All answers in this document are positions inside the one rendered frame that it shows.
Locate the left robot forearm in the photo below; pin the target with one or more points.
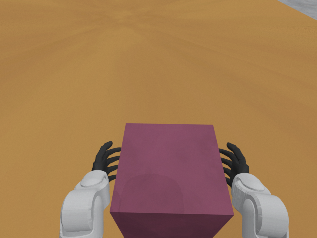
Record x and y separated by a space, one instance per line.
82 213

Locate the robot left hand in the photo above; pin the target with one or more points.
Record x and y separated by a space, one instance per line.
102 161

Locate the right robot forearm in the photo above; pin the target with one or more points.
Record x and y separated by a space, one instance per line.
263 215

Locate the carton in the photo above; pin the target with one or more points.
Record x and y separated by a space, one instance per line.
170 182

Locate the robot right hand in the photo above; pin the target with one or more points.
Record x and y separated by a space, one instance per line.
238 164

